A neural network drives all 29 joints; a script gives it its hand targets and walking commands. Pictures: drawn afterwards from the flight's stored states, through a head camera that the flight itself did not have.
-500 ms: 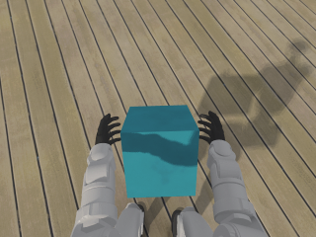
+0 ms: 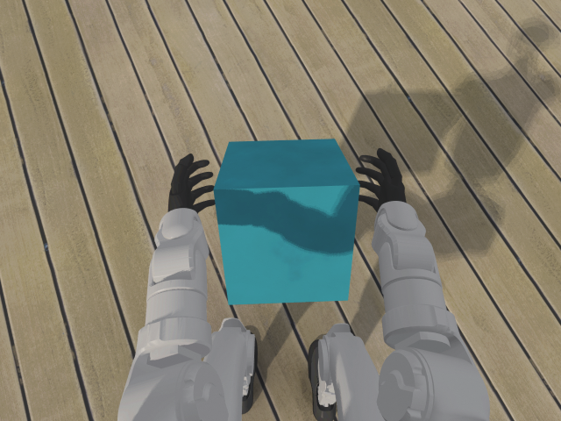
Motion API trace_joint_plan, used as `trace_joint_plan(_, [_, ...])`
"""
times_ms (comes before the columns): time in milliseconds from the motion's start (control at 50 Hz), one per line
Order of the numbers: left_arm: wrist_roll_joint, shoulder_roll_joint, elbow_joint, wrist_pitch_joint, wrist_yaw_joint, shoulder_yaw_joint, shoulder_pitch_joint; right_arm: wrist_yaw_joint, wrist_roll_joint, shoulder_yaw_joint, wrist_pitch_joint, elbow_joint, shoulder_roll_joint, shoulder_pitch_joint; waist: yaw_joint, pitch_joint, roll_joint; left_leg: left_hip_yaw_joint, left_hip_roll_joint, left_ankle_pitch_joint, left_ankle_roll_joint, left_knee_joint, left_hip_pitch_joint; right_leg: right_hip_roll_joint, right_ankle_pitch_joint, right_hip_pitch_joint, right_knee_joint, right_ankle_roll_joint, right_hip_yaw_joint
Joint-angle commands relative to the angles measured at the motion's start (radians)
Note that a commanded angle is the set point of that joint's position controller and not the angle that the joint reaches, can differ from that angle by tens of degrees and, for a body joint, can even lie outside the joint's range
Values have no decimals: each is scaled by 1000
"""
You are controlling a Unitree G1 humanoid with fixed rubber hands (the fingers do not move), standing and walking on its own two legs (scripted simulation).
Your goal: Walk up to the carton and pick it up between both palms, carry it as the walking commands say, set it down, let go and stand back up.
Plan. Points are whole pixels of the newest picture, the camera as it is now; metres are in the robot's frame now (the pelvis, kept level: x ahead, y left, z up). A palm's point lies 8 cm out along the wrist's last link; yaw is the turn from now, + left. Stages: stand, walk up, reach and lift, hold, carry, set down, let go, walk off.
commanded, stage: set down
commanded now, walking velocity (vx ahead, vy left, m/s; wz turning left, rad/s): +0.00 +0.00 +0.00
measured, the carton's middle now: (285, 216) +0.44 +0.01 -0.21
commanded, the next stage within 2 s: none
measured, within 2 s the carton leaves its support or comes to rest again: neither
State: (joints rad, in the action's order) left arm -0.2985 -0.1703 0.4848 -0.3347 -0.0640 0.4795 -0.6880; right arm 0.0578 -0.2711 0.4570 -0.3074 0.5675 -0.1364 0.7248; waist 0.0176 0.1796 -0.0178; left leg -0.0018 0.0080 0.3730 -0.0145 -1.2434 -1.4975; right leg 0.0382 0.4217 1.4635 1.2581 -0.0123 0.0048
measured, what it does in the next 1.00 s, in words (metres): lowers itself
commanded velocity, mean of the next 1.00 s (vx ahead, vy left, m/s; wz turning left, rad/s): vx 0.00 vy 0.00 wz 0.00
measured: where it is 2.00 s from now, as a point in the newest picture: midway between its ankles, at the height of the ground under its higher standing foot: (282, 390)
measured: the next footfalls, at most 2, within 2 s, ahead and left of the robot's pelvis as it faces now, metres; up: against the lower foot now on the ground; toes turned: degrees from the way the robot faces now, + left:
none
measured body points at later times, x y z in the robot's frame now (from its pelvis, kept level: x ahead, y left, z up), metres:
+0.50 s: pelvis -0.01 +0.00 -0.08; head +0.23 +0.01 +0.30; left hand +0.44 +0.16 -0.16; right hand +0.46 -0.13 -0.15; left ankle +0.09 +0.11 -0.60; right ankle +0.07 -0.11 -0.60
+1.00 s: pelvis -0.03 -0.01 -0.15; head +0.26 +0.01 +0.20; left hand +0.47 +0.17 -0.24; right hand +0.49 -0.13 -0.24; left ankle +0.09 +0.11 -0.60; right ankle +0.07 -0.11 -0.60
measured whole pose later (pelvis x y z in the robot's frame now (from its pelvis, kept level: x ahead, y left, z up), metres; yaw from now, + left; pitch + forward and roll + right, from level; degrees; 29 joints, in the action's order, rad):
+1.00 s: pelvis -0.03 -0.01 -0.15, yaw +0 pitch +45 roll +0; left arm -0.22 0.00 0.64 -0.34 -0.10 0.46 -1.04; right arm 0.13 -0.18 0.43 -0.32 0.70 -0.01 1.07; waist 0.03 0.11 -0.03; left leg 0.00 0.00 0.47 0.00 -1.76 -2.08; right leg 0.05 0.53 2.05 1.79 -0.02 0.02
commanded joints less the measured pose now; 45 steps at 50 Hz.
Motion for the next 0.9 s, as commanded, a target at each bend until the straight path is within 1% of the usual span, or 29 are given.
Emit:
trace_joint_plan(0, [163,-942,85,21,287,-626,-601,-323,155,-584,19,76,-944,591,9,856,23,-40,126,-225,23,56,543,127,-196,-267,-84,8,-20])
trace_joint_plan(120, [176,-923,86,26,270,-639,-632,-312,171,-585,24,80,-923,623,6,914,21,-36,132,-241,28,-17,483,135,-206,-186,-13,13,-11])
trace_joint_plan(260, [194,-883,95,34,256,-644,-681,-284,190,-588,27,78,-903,672,5,952,18,-19,141,-228,27,-96,387,139,-203,-137,64,21,-8])
trace_joint_plan(380, [205,-853,112,35,251,-625,-731,-261,206,-586,25,84,-890,729,15,967,14,-5,147,-205,24,-158,313,142,-187,-102,126,25,-7])
trace_joint_plan(560, [214,-815,137,36,249,-589,-817,-233,211,-558,27,104,-867,815,17,980,8,10,149,-182,23,-240,220,146,-168,-45,208,25,-1])
trace_joint_plan(700, [221,-786,147,35,250,-568,-891,-220,217,-543,27,112,-846,890,22,994,6,19,147,-166,22,-300,162,147,-152,0,269,23,6])
trace_joint_plan(880, [232,-753,156,29,254,-549,-981,-216,230,-534,21,122,-820,976,31,1016,2,30,141,-151,22,-373,98,147,-135,58,344,21,16])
